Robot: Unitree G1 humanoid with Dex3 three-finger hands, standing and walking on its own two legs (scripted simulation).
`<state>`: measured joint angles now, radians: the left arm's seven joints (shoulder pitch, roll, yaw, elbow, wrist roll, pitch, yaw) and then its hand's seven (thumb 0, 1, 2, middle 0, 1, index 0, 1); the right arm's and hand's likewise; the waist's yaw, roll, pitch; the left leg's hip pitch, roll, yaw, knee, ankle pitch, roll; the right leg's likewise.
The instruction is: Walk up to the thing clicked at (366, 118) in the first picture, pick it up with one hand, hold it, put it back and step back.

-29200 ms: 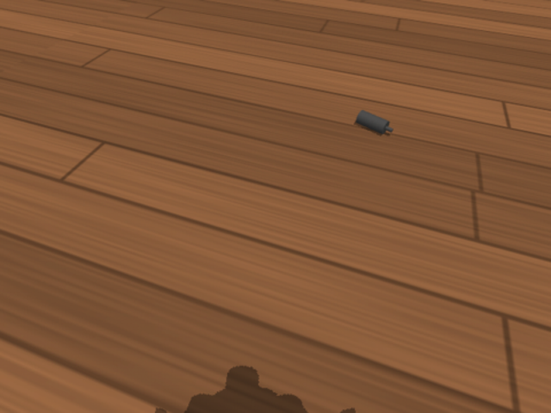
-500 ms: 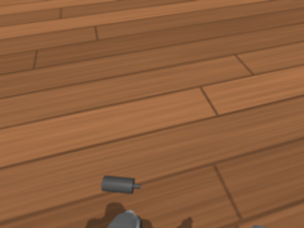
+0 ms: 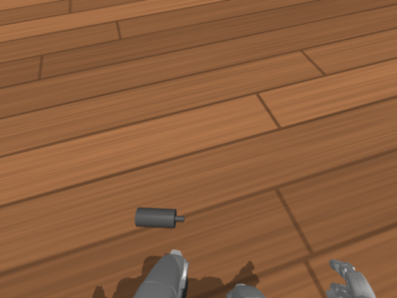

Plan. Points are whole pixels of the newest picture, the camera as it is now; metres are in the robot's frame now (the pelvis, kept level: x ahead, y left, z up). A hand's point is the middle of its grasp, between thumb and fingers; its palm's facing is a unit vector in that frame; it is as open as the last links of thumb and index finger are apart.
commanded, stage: walk up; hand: left
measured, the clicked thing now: (160, 217) +0.50 +0.23 -0.70
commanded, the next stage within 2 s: stand in 1.28 s
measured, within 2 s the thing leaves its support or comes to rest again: neither
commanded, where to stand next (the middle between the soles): +0.12 +0.02 m, yaw +0 degrees
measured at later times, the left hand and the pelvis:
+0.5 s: hand out of the picture +0.00 +0.28 -0.14, palm faces +0.08 -0.94 -0.34, open 7.4 cm; pelvis -0.04 +0.01 +0.02, yaw +5 degrees
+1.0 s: hand out of the picture +0.05 +0.27 -0.12, palm faces +0.06 -0.93 -0.36, open 7.4 cm; pelvis -0.02 +0.00 +0.03, yaw +5 degrees
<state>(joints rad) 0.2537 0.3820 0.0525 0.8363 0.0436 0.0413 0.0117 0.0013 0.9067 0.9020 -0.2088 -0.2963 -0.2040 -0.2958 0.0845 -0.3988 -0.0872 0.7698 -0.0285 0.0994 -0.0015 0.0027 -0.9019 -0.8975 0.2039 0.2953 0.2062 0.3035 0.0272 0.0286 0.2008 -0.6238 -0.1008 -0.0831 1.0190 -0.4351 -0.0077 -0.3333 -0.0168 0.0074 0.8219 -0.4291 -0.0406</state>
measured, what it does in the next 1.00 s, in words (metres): steps on the spot: left foot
